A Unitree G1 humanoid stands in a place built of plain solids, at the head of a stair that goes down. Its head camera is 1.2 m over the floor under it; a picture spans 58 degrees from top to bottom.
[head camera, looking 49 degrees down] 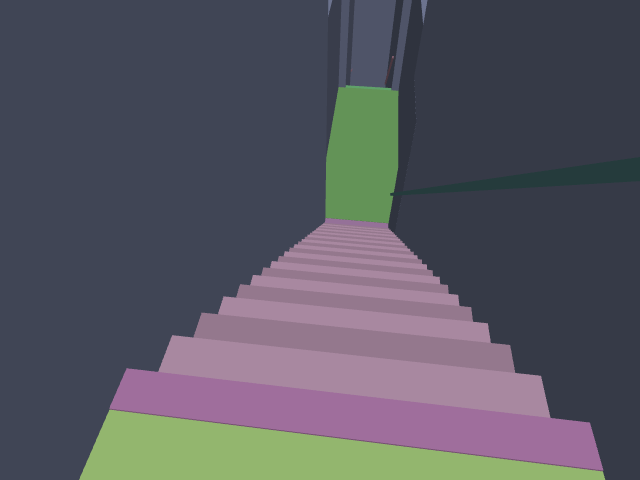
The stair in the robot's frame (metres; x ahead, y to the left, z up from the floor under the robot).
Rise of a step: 0.21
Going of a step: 0.22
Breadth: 1.30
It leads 7 degrees to the right of straight ahead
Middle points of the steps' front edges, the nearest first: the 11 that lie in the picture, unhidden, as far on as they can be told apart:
0.47 -0.08 0.00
0.70 -0.11 -0.21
0.92 -0.13 -0.42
1.14 -0.16 -0.63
1.36 -0.19 -0.84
1.59 -0.21 -1.05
1.81 -0.24 -1.26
2.03 -0.27 -1.48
2.26 -0.29 -1.69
2.48 -0.32 -1.90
2.70 -0.35 -2.11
